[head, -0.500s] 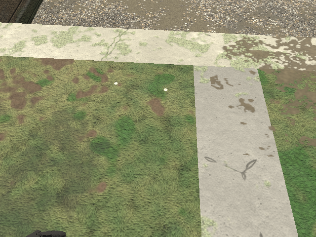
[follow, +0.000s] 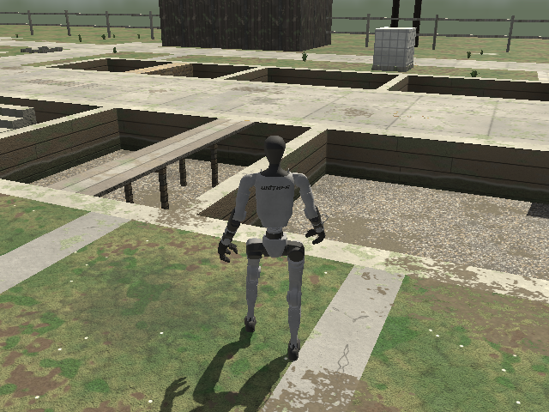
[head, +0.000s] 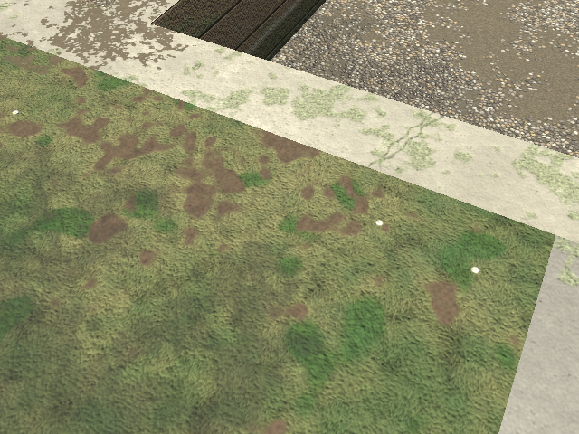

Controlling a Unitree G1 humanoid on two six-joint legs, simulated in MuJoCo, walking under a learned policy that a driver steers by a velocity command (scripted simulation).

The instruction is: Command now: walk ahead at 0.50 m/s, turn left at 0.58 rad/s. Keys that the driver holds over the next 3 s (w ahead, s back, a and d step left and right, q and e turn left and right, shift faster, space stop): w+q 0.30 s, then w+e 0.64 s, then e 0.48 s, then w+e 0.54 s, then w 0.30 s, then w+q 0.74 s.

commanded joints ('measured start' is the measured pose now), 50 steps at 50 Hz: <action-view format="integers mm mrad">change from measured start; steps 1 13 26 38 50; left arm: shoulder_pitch -81 -96 -232 100 -83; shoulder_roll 166 188 71 274 189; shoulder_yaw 36 14 -25 62 36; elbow -65 -145 -125 -137 -169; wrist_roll -8 -43 -20 -19 -16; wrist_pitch -15 -41 1 17 36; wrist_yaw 5 -11 -21 -44 10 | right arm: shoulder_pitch -68 238 117 188 -19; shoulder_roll -9 -189 -110 -111 -36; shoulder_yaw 9 -63 -17 -12 22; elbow -78 -67 43 72 -13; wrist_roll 0 -5 -28 -46 -49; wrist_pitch -20 -30 -74 -34 -82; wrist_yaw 19 14 -13 -54 -24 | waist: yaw -11 -203 -128 46 -69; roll -105 81 -3 -127 -107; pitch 16 -333 3 -300 -31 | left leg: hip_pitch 23 1065 520 452 179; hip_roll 11 223 56 36 -59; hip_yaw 17 -689 -24 156 27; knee -157 -651 -801 77 -168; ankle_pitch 151 -246 189 543 36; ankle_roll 12 395 231 69 -66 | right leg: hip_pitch -11 -775 -543 161 -265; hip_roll -255 -42 -135 -156 -89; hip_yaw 83 223 139 332 327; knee -126 1115 427 273 -13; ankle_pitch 288 -280 392 242 528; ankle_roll -150 29 46 -222 -232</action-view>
